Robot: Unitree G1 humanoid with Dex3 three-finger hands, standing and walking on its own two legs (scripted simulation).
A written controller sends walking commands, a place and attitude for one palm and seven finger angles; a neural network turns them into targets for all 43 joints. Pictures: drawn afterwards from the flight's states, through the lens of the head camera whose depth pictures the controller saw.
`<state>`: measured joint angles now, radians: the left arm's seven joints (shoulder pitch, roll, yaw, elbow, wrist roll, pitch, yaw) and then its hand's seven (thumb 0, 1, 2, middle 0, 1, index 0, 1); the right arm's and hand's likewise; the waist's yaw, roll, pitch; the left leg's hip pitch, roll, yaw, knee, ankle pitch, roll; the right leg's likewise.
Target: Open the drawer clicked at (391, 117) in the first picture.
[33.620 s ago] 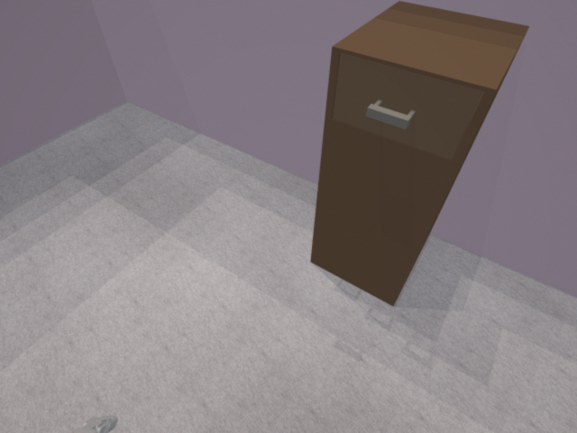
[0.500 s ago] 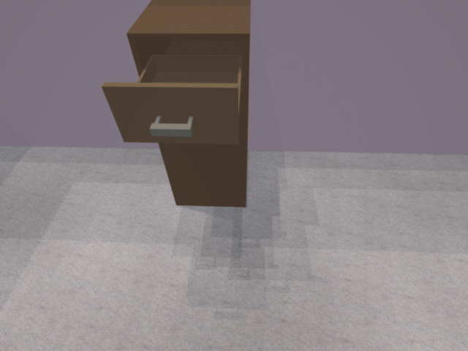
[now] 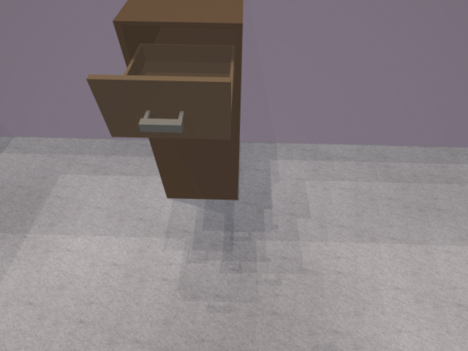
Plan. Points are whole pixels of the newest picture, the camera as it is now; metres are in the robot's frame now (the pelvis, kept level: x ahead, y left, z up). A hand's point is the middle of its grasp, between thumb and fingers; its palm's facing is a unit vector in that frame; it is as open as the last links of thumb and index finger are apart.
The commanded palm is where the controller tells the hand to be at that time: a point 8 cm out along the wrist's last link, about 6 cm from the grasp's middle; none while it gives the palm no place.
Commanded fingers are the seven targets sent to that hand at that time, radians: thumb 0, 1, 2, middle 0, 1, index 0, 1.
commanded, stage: look to check the result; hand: left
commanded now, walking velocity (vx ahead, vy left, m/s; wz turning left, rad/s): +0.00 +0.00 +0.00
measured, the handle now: (163, 119) +0.62 +0.20 +0.02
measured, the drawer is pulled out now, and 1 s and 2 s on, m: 0.29 0.29 0.29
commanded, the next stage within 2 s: stand and wait in 0.40 s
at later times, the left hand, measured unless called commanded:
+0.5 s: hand out of the picture +0.10 +0.24 -0.16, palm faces -0.04 -0.94 -0.34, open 7.4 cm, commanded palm none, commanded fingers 0.00 0.90 0.90 -0.20 -0.30 -0.20 -0.30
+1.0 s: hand out of the picture +0.12 +0.24 -0.16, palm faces -0.05 -0.94 -0.34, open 7.4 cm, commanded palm none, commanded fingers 0.00 0.90 0.90 -0.20 -0.30 -0.20 -0.30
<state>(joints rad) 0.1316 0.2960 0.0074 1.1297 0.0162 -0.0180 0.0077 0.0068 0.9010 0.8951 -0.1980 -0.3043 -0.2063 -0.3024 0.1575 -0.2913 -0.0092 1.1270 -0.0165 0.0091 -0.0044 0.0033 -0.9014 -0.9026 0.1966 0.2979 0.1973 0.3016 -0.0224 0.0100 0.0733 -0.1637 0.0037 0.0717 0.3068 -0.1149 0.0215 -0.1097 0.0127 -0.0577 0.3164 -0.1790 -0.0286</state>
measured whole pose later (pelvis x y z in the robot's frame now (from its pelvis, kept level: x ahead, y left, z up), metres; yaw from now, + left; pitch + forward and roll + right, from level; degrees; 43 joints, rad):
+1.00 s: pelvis +0.04 -0.01 +0.00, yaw -1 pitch -1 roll +0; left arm 0.10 0.33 0.01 1.12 0.01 -0.02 0.01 0.01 0.90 0.90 -0.20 -0.30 -0.21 -0.30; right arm 0.11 -0.32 0.00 1.12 -0.01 0.01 -0.01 0.00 -0.90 -0.90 0.20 0.30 0.20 0.30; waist -0.02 0.00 0.07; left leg -0.11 0.01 0.08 0.28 -0.15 0.01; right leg -0.05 0.02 -0.05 0.26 -0.20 -0.04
